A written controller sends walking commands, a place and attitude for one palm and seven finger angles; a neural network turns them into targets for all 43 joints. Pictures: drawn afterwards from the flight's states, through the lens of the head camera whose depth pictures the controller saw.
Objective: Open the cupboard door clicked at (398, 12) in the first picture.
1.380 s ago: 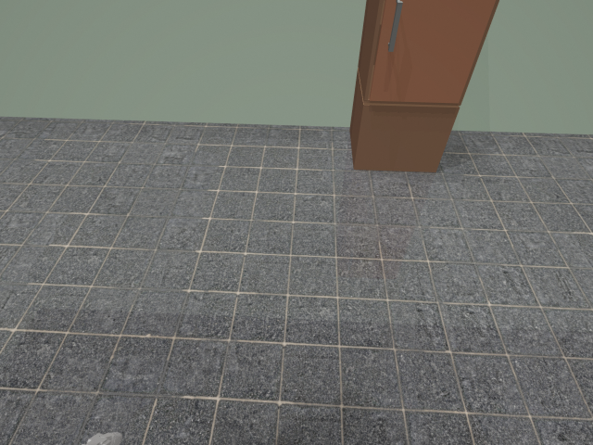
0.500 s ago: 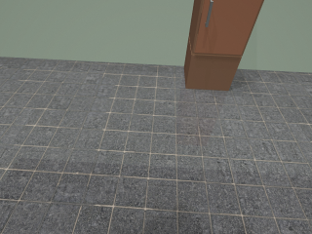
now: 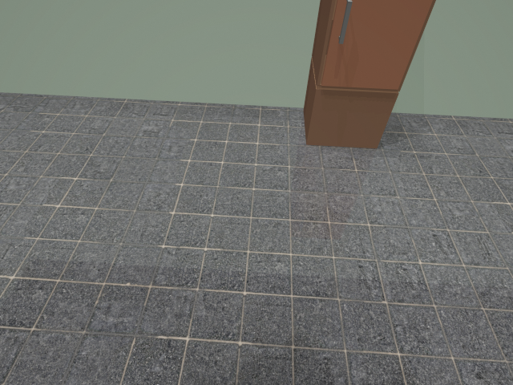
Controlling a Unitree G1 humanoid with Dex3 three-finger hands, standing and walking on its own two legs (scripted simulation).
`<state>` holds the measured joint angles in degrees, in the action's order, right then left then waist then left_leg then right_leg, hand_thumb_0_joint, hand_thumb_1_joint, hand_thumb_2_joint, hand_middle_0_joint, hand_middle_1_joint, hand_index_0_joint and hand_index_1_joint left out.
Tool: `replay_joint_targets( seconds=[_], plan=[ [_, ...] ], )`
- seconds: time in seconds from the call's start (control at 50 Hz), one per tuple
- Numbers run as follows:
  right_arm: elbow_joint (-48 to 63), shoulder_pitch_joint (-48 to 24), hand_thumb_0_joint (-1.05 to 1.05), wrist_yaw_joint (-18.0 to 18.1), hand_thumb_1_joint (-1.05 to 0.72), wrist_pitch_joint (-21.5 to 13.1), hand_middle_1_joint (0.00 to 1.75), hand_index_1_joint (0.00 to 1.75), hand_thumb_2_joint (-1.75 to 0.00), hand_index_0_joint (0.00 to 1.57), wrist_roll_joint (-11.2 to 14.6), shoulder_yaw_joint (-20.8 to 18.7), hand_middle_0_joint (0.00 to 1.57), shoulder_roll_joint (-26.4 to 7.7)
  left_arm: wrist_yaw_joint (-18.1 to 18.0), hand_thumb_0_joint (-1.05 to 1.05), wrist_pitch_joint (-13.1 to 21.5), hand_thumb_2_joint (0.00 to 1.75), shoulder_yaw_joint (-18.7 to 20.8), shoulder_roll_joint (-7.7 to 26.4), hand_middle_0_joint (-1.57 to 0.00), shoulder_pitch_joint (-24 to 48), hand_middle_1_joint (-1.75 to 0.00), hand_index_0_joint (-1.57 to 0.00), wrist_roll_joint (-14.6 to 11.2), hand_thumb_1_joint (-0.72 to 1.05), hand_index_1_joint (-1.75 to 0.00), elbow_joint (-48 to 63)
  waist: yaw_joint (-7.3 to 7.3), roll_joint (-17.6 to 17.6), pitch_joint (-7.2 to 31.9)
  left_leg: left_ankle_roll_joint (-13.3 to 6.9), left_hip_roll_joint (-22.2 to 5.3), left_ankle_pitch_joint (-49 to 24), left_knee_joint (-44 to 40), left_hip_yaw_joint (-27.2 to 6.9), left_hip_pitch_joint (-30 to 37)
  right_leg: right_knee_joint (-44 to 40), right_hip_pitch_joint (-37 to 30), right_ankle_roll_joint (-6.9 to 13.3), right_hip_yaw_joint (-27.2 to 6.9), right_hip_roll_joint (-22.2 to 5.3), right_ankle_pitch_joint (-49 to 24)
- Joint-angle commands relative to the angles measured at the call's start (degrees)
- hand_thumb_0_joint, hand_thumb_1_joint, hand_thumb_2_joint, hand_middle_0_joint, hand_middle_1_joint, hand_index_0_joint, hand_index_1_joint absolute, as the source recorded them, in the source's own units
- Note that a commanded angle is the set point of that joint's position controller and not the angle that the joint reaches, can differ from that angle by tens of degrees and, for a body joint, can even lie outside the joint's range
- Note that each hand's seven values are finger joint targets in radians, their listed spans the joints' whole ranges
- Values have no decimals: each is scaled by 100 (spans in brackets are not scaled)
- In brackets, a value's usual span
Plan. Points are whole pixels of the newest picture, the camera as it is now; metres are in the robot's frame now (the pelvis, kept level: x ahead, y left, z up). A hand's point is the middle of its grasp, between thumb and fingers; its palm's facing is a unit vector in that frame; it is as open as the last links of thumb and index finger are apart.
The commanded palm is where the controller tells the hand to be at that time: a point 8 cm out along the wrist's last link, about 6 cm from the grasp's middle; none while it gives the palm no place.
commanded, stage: look at it before walking up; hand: left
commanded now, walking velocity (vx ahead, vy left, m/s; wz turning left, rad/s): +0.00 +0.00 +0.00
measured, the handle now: (344, 21) +1.58 -0.31 -0.03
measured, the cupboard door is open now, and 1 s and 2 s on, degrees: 0 0 0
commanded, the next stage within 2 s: walk to a spot facing it in 0.36 s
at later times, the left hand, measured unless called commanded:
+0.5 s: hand out of the picture +0.07 +0.24 -0.16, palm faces -0.03 -0.94 -0.33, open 7.4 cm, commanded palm none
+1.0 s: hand out of the picture +0.07 +0.16 -0.18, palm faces -0.13 -0.97 -0.20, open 7.4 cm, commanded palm none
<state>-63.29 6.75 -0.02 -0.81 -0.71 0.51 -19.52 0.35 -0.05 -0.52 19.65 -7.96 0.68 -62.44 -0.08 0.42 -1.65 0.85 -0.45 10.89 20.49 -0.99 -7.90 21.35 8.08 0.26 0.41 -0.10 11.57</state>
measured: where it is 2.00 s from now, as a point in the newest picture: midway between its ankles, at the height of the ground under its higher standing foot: (298, 343)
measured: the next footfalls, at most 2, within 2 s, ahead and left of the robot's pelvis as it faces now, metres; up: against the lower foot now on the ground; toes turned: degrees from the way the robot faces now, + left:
left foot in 1.26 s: +0.31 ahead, +0.07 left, +0.00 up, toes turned -16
right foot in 1.80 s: +0.39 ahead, -0.28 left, +0.00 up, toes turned -47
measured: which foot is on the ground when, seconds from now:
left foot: down 0.00-0.86, up 0.88-1.00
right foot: down 0.00-1.00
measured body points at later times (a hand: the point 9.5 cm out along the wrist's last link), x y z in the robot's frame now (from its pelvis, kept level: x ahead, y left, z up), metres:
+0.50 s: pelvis +0.00 +0.00 +0.00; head +0.01 +0.00 +0.45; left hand +0.08 +0.29 -0.13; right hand +0.08 -0.30 -0.13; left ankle +0.00 +0.13 -0.75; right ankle +0.00 -0.12 -0.75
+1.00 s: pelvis +0.05 -0.03 -0.02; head +0.07 -0.04 +0.43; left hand +0.08 +0.21 -0.16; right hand +0.04 -0.29 -0.17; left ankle +0.05 +0.11 -0.68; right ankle +0.00 -0.11 -0.75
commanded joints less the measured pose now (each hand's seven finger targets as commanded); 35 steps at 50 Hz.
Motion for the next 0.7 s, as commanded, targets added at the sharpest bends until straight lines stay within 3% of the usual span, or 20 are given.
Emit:
replay_joint_targets(
  seconds=[0.0, 0.46, 0.48, 0.52, 0.58, 0.62, 0.66, 0.68],
  plan=[
    [346, -247, 0, 66, -90, -117, 30, 30, -90, 20, 35, -236, 20, -1184, -92, 0, 158, 90, 235, 1198, -20, 191, -30, -20, -3, 90, -30, 372, -13, -51, 394, -238, -624, -766, -264, -530, 74, -374, -51, 157, -583, -713, -597],
    [307, -254, 0, 75, -90, -106, 30, 30, -90, 20, 30, -238, 20, -1197, -85, 0, 157, 90, 235, 1225, -20, 235, -30, -20, -5, 90, -30, 368, -10, -35, 296, -207, -640, -741, -275, -468, 132, -426, 16, 160, -649, -700, -676],
    [314, -198, 0, 92, -90, -97, 30, 30, -90, 20, 19, -235, 20, -1118, -82, 0, 123, 90, 237, 1135, -20, 206, -30, -20, -4, 90, -30, 386, 3, -85, 319, -190, -663, -802, -166, -386, 182, -346, 91, 163, -681, -691, -853],
    [299, 105, 0, 117, -90, -7, 30, 30, -90, 20, 8, -156, 20, -554, -114, 0, -18, 90, 176, 640, -20, -35, -30, -20, -6, 90, -30, 397, 32, -59, 316, -104, -682, -849, 80, -167, 132, -92, 244, 109, -746, -672, -1160],
    [503, 250, 0, 166, -90, 97, 30, 30, -90, 20, 4, -239, 20, -522, -103, 0, -147, 90, 235, 595, -20, -208, -30, -20, 19, 90, -30, 610, 34, 38, 199, -101, -729, -618, 382, 9, -10, 254, 621, 125, -908, -592, -1266],
    [629, 356, 0, 154, -90, 121, 30, 30, -90, 20, -20, -291, 20, -570, -47, 0, -181, 90, 288, 588, -20, -355, -30, -20, 43, 90, -30, 732, 23, 5, 341, -169, -819, 470, 375, -21, -107, 357, 755, 157, -961, -462, -119],
    [782, 323, 0, 120, -90, 130, 30, 30, -90, 20, -52, -355, 20, -641, 40, 0, -209, 90, 342, 551, -20, -422, -30, -20, 74, 90, -30, 887, -6, -150, 7, -270, -910, 2019, 168, -230, -386, 354, 1250, 194, -1071, -247, 1687],
    [830, 355, 0, 104, -90, 119, 30, 30, -90, 20, -59, -390, 20, -685, 70, 0, -209, 90, 370, 513, -20, -433, -30, -20, 90, 90, -30, 975, 5, -301, -199, -342, -993, 2604, 8, -394, -481, 508, 1550, 195, -1042, -111, 2174]
  ],
)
